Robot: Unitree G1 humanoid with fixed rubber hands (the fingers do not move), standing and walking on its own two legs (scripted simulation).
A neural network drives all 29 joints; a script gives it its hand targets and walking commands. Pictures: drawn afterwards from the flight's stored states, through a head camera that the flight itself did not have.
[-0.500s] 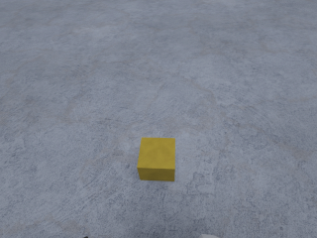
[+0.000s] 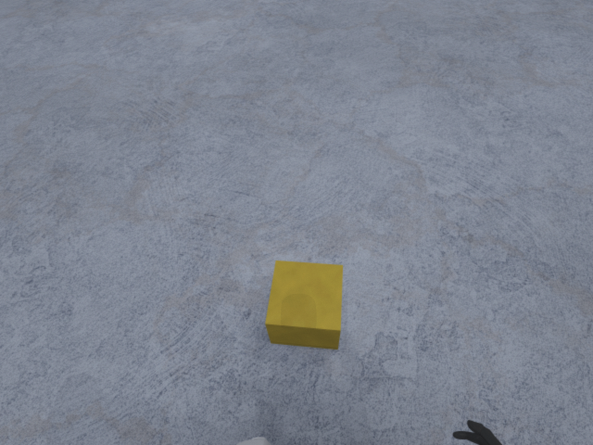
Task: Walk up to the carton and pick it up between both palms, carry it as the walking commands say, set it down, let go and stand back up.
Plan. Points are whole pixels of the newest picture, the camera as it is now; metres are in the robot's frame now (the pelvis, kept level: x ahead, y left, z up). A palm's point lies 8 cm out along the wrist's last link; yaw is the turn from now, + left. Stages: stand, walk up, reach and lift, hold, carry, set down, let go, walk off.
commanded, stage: walk up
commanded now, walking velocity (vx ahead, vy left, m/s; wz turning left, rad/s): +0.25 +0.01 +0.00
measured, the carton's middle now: (306, 304) +0.61 +0.02 -0.67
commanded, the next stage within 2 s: none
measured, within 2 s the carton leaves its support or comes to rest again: neither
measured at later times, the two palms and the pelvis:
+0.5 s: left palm out of the picture +0.13 +0.22 -0.10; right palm out of the picture +0.12 -0.27 -0.15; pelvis +0.07 -0.04 +0.00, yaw +0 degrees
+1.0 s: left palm (162, 400) +0.21 +0.25 -0.13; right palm (482, 387) +0.22 -0.24 -0.12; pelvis +0.16 +0.00 +0.01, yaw +0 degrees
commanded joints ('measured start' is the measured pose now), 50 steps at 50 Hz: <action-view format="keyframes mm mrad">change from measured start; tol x16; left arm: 1 -65 91 14 -49 1 16 -18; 14 -164 100 7 -23 -23 57 -42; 20 236 283 45 92 8 -14 -11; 50 -85 123 23 -7 -23 61 -23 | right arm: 1 218 -219 -65 37 -34 -28 -38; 31 -79 -54 -19 -56 -18 4 -5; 42 295 -228 -66 55 -32 -35 -34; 50 204 -188 -64 23 -25 -39 -55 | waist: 1 -59 216 -56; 17 14 221 67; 19 110 -328 -69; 20 96 -354 -23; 37 19 -268 -57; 40 -66 -77 -136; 41 -96 213 -198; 50 -36 78 61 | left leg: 1 291 364 -441 -445 167 186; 9 342 263 -276 -389 426 167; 15 206 300 -295 -449 89 186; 17 84 126 -112 -288 40 118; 19 -162 -64 34 260 -220 4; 23 -222 10 -103 451 -154 17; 33 -210 23 -25 153 -100 -17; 39 157 -59 86 -260 88 -10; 42 462 396 -524 -449 304 181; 50 275 325 -332 -390 574 181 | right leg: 1 -310 -6 106 449 -179 -28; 12 -275 -21 73 256 -92 42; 17 105 45 -81 -203 122 30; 20 277 -408 614 -429 225 -139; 24 141 -296 422 -443 188 -137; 33 303 -306 326 -308 657 -178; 40 2 -140 102 -11 393 -63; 42 -315 55 69 366 -240 -9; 50 -288 -11 117 411 -46 23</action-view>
